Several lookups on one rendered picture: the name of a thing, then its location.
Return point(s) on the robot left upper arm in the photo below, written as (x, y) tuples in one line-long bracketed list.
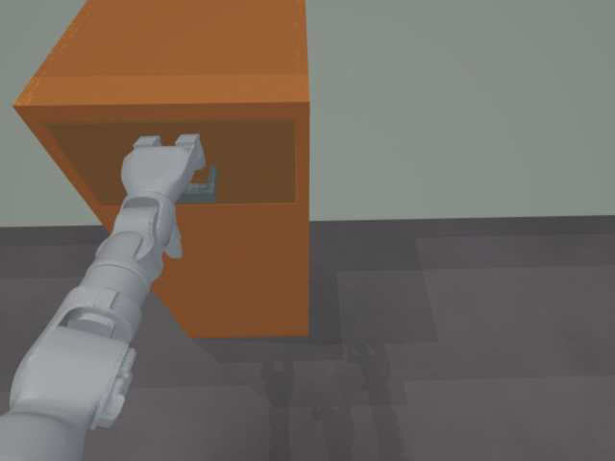
[(78, 380)]

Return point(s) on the robot left forearm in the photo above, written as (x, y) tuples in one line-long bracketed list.
[(109, 299)]

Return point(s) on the cabinet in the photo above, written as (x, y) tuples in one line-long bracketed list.
[(244, 268)]

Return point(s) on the robot left hand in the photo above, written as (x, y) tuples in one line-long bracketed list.
[(166, 170)]

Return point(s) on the handle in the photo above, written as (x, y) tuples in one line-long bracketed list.
[(201, 192)]

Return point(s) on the drawer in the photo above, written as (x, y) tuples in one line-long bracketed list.
[(255, 158)]

